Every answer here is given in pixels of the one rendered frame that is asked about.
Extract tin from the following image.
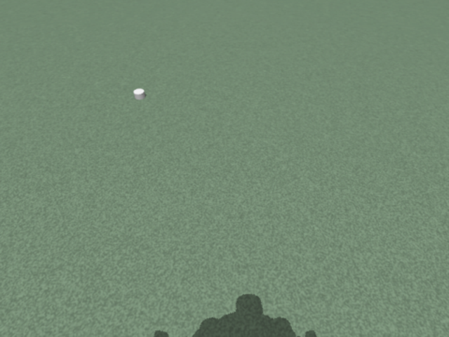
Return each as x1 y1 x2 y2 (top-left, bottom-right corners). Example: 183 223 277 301
133 88 145 100

